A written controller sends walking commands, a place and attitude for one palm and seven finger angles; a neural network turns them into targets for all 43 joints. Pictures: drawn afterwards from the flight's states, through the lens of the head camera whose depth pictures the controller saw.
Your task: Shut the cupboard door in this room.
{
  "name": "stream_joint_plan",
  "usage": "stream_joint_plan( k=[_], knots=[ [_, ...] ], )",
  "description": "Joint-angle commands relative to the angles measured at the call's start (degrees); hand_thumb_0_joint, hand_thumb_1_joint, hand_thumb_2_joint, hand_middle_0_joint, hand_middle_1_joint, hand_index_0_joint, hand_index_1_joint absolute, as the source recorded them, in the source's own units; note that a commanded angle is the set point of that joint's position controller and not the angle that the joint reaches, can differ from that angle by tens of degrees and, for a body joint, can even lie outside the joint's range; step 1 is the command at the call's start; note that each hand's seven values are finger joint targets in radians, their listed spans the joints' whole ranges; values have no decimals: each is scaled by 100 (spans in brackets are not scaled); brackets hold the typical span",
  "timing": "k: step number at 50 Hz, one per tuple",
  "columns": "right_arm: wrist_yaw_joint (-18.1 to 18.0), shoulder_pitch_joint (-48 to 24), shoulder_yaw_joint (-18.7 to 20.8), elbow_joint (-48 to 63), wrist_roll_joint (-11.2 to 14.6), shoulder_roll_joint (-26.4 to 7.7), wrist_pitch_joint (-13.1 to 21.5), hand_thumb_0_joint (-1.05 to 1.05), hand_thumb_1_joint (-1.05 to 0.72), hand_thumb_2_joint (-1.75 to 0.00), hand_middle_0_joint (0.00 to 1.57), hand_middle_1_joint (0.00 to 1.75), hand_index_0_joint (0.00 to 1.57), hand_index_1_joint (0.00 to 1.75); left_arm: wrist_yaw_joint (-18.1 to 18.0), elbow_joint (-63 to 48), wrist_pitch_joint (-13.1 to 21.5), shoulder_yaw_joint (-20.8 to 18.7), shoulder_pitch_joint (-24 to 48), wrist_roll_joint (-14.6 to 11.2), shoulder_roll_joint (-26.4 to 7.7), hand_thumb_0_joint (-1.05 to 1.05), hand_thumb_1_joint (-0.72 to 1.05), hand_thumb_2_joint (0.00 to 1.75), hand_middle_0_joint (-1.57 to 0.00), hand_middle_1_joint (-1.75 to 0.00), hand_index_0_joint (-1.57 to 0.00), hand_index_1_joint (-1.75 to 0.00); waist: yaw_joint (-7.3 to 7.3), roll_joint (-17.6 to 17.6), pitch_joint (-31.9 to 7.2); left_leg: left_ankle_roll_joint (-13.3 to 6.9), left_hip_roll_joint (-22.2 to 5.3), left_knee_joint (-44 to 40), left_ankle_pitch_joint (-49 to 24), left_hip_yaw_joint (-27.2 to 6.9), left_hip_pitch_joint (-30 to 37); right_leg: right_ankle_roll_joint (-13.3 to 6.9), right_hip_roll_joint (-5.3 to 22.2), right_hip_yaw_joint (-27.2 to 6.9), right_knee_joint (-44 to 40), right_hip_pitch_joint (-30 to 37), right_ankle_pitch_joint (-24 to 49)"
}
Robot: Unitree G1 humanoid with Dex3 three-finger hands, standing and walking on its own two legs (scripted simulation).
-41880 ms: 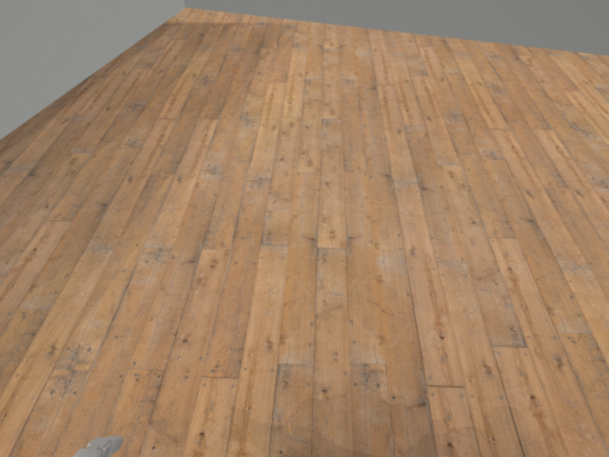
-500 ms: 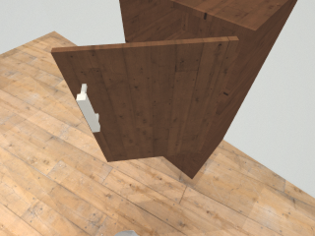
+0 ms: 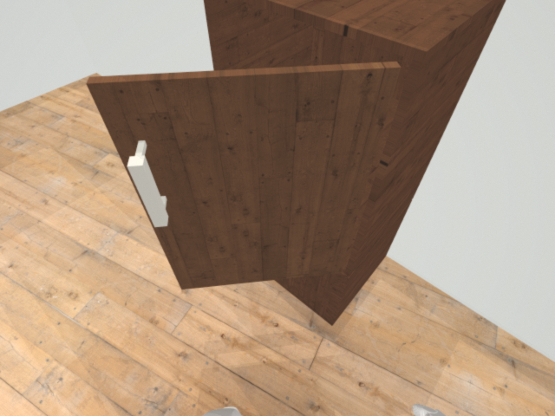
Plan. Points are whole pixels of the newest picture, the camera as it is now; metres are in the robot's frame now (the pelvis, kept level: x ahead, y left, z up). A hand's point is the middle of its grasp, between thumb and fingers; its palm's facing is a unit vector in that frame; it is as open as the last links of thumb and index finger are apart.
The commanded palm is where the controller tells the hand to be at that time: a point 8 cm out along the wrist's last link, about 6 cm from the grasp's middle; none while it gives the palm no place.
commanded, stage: come to a stop and stand still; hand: left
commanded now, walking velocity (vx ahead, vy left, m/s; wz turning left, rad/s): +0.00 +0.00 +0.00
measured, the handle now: (151, 185) +0.44 +0.25 +0.07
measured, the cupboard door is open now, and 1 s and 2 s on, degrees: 48 48 48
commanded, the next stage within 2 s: look again from close up in 0.50 s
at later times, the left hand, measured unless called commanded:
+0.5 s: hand out of the picture -0.01 +0.16 -0.16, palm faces -0.01 -0.97 -0.23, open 7.4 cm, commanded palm none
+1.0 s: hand out of the picture -0.02 +0.18 -0.15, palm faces +0.02 -0.97 -0.23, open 7.4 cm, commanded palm none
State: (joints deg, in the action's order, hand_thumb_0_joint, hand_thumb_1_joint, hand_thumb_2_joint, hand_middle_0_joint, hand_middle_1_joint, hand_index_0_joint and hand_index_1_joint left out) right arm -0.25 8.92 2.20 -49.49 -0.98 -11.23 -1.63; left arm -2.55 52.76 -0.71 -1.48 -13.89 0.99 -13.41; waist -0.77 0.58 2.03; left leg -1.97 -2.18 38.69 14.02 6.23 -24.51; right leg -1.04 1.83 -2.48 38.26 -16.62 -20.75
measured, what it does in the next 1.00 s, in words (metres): stands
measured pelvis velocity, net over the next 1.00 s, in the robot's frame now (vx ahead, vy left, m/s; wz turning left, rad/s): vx -0.02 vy -0.02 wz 0.00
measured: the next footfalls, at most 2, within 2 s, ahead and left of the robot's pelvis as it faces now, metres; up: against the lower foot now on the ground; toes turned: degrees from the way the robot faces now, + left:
none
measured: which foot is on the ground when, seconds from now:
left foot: down 0.00-1.00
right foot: down 0.00-1.00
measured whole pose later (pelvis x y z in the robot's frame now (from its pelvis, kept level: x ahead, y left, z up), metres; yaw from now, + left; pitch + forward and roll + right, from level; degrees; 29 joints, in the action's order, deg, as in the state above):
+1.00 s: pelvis -0.02 -0.02 +0.02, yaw +0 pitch -2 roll +0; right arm -0.6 12.9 1.1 -60.0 -1.0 -12.6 0.5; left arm -0.8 61.5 0.6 -0.1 -17.8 1.1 -12.0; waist -0.4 0.2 1.0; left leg -0.2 -0.2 26.0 6.0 -0.1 -18.5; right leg 0.4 0.1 -1.7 29.5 -12.5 -15.7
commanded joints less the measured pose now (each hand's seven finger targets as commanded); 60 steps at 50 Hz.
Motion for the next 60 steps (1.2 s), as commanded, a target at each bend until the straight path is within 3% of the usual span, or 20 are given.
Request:
stream_joint_plan(
  k=[1, 2, 3, 4, 6, 8, 9, 11, 13, 14, 17, 23, 27, 36, 41, 50, 57, 58, 59, 60],
  knots=[
    [69, 502, 95, 416, -15, -250, -3, 0, -90, -90, 20, 30, 20, 30, 33, -443, 187, -11, 30, 81, -880, 0, 90, 90, -20, -30, -20, -30, 350, -556, -279, 199, 234, 116, 968, -231, 820, -633, 1011, -1192, -1565, -1055, -184],
    [72, 523, 113, 379, -11, -317, -26, 0, -90, -90, 20, 30, 20, 30, 25, -445, 160, -13, 164, 65, -924, 0, 90, 90, -20, -30, -20, -30, 357, -1264, -6, 178, 182, 237, 990, -325, 790, -588, 936, -1184, -1656, -1389, -737],
    [66, 700, 143, 313, -14, -412, -22, 0, -90, -90, 20, 30, 20, 30, 20, -478, 126, -8, 309, 62, -857, 0, 90, 90, -20, -30, -20, -30, 420, -1483, 205, 156, 157, 239, 813, -383, 914, -542, 865, -1009, -1695, -1672, -1151],
    [65, 882, 147, 211, -18, -460, -8, 0, -90, -90, 20, 30, 20, 30, 21, -500, 78, -11, 348, 62, -823, 0, 90, 90, -20, -30, -20, -30, 464, -1379, 304, 148, 135, 132, 672, -404, 1136, -467, 732, -827, -1629, -1939, -1609],
    [59, 1117, 115, 63, -43, -480, 45, 0, -90, -90, 20, 30, 20, 30, 22, -529, 15, -17, 289, 57, -697, 0, 90, 90, -20, -30, -20, -30, 471, -497, 551, 76, -16, -639, 862, -621, 1072, -296, 368, -482, -1211, -2039, -1973],
    [30, 1102, 88, 37, -90, -615, 89, 0, -90, -90, 20, 30, 20, 30, 19, -441, -44, -35, -69, 23, -590, 0, 90, 90, -20, -30, -20, -30, 247, 169, 671, -102, -324, -1628, 1921, -1275, 87, -135, 15, -185, -781, -1238, -1753],
    [21, 996, 93, 43, -95, -665, 90, 0, -90, -90, 20, 30, 20, 30, 21, -364, -43, -53, -339, 22, -546, 0, 90, 90, -20, -30, -20, -30, 102, 122, 623, -149, -401, -1851, 2221, -1423, -254, -122, -63, -126, -750, -857, -1653],
    [12, 954, 83, -23, -87, -595, 92, 0, -90, -90, 20, 30, 20, 30, 36, -232, -17, -59, -593, 37, -502, 0, 90, 90, -20, -30, -20, -30, -32, -327, 565, -106, -241, -1723, 1981, -1226, -418, -206, 9, -272, -1006, -511, -1660],
    [1, 1119, 50, -147, -81, -450, 93, 0, -90, -90, 20, 30, 20, 30, 50, -174, 23, -67, -538, 14, -488, 0, 90, 90, -20, -30, -20, -30, 83, -615, 416, 48, 58, -1085, 1214, -778, 176, -386, 320, -779, -1473, -991, -1996],
    [-4, 1279, 29, -232, -78, -372, 99, 0, -90, -90, 20, 30, 20, 30, 54, -179, 35, -74, -415, -1, -515, 0, 90, 90, -20, -30, -20, -30, 182, -603, 313, 85, 102, -866, 909, -669, 565, -421, 425, -863, -1600, -1254, -2014],
    [-22, 1591, -13, -426, -73, -283, 145, 0, -90, -90, 20, 30, 20, 30, 57, -159, 60, -74, -247, -10, -463, 0, 90, 90, -20, -30, -20, -30, 273, -338, 199, 67, 13, -1076, 921, -841, 753, -339, 281, -647, -1460, -1252, -1762],
    [-62, 1406, -12, -582, -53, -399, 224, 0, -90, -90, 20, 30, 20, 30, 85, 157, 86, -48, -542, -15, -325, 0, 90, 90, -20, -30, -20, -30, 112, 37, 281, 9, -167, -1677, 1338, -1250, 337, -271, 98, -497, -1327, -668, -1367],
    [-75, 1363, -8, -695, -36, -402, 240, 0, -90, -90, 20, 30, 20, 30, 88, 319, 136, -18, -608, -2, -287, 0, 90, 90, -20, -30, -20, -30, 133, -130, 268, 21, -152, -1631, 1072, -1209, 532, -266, 150, -567, -1519, -681, -1236],
    [-75, 1020, 24, -797, -8, -566, 277, 0, -90, -90, 20, 30, 20, 30, 103, 536, 200, 4, -648, 31, -371, 0, 90, 90, -20, -30, -20, -30, 134, 12, 344, 21, -228, -1877, 1069, -1295, 834, -197, 164, -526, -1739, -746, -1085],
    [-66, 831, 39, -779, 2, -699, 305, 0, -90, -90, 20, 30, 20, 30, 124, 555, 248, -6, -567, 34, -520, 0, 90, 90, -20, -30, -20, -30, 156, -176, 268, 39, -193, -1773, 743, -1220, 1045, -206, 250, -611, -1906, -737, -1004],
    [-51, 494, 44, -813, -8, -1009, 348, 0, -90, -90, 20, 30, 20, 30, 150, 629, 261, -16, -429, 27, -740, 0, 90, 90, -20, -30, -20, -30, 96, 83, 199, 13, -297, -2084, 828, -1442, 965, -188, 258, -527, -1839, -380, -624],
    [-47, 359, -1, -941, 15, -1119, 402, 0, -90, -90, 20, 30, 20, 30, 147, 699, 300, -6, -223, 14, -909, 0, 90, 90, -20, -30, -20, -30, 65, -24, -16, 4, -331, -1970, -169, -1334, 1197, -154, 339, -419, -1806, 87, 250],
    [-34, 187, -35, -629, 85, -850, 334, 0, -90, -90, 20, 30, 20, 30, -102, 838, 318, 80, -809, 60, -446, 0, 90, 90, -20, -30, -20, -30, -30, -93, -154, 250, -212, -885, -334, -724, 1096, -52, 503, -462, -2028, 277, 778],
    [-628, 718, 217, 887, 34, -1829, 1262, 0, -90, -90, 20, 30, 20, 30, -121, -8194, 1910, -2676, 4196, -538, -4249, 0, 90, 90, -20, -30, -20, -30, 840, -208, -1659, -140, -3, -1160, -1169, -865, 2709, 23, 34, 93, -1234, 77, 1538],
    [-660, 175, 9, 1137, 230, -1011, 1665, 0, -90, -90, 20, 30, 20, 30, -103, -6482, 1588, -384, 100, -679, -1089, 0, 90, 90, -22, -32, -22, -32, 115, 1246, -3062, -133, 106, -1117, -1645, -345, 3088, -59, -337, 717, -784, -156, 1003]
  ],
)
